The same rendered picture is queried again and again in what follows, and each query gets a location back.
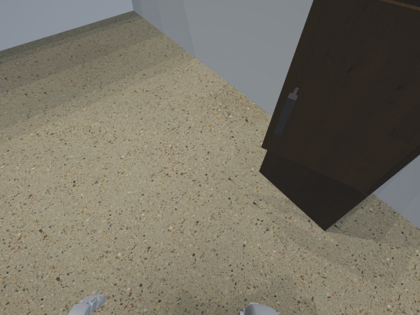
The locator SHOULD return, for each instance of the cupboard door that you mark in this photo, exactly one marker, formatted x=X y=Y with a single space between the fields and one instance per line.
x=357 y=114

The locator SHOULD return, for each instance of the handle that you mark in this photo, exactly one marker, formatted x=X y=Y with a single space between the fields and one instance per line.
x=289 y=104

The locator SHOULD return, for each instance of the left robot hand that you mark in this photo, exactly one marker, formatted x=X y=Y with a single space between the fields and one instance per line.
x=87 y=305

